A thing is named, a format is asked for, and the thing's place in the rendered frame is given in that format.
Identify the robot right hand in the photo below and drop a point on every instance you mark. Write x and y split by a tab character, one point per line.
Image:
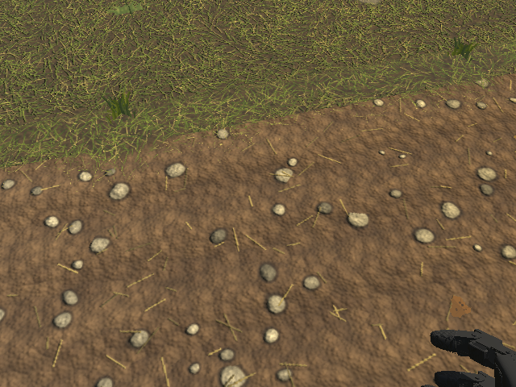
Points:
481	347

